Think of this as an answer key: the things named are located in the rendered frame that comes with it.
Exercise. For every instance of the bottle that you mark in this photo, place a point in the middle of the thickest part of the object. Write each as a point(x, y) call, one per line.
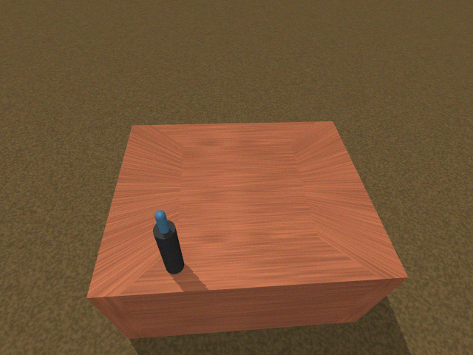
point(165, 234)

